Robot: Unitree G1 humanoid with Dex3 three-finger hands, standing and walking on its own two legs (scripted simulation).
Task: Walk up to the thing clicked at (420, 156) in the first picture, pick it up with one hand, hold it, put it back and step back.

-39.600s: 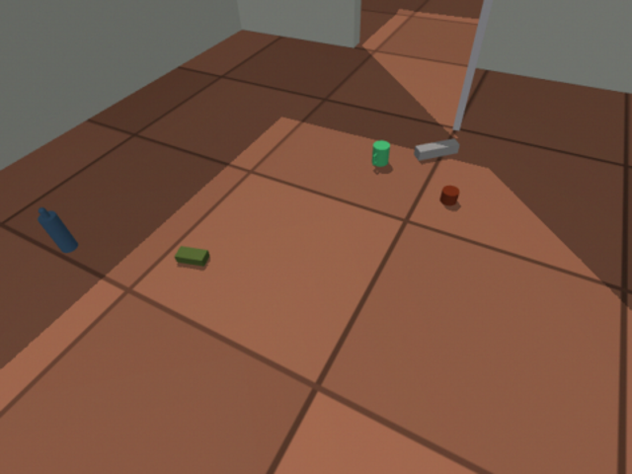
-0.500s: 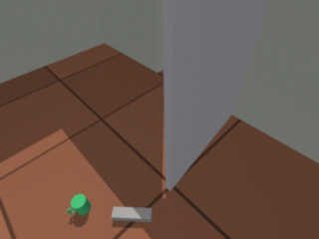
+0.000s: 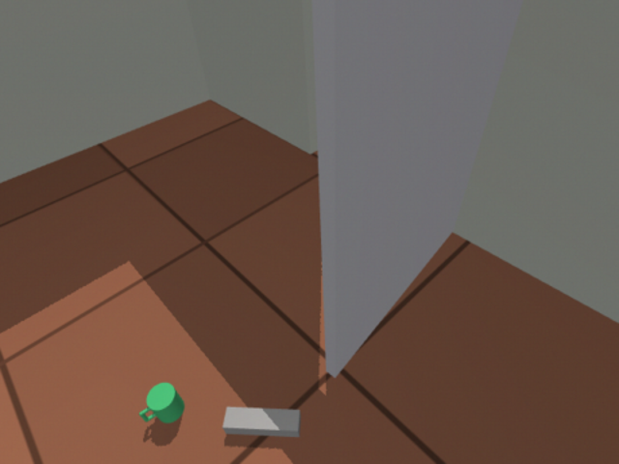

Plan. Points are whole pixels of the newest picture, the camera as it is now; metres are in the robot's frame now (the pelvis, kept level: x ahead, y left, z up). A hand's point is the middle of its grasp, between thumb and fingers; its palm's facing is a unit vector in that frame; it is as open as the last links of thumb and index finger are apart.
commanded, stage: stand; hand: left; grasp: from above
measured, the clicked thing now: (262, 421) +0.47 +0.23 -0.75
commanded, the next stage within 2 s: step back in 1.60 s
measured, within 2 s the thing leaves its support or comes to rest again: neither
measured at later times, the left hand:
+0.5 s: hand out of the picture +0.08 +0.22 -0.16, palm faces +0.01 -0.95 -0.32, open 7.4 cm
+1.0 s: hand out of the picture +0.09 +0.22 -0.15, palm faces +0.01 -0.94 -0.34, open 7.4 cm
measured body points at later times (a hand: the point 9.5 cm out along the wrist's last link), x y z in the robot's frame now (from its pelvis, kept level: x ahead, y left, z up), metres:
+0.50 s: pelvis +0.02 -0.02 +0.00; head +0.02 -0.02 +0.45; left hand +0.08 +0.27 -0.14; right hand +0.07 -0.30 -0.14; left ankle +0.04 +0.11 -0.74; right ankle +0.01 -0.14 -0.74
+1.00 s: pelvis +0.02 -0.02 +0.00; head +0.03 -0.03 +0.45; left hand +0.09 +0.27 -0.13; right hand +0.09 -0.31 -0.14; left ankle +0.04 +0.11 -0.74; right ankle +0.01 -0.14 -0.74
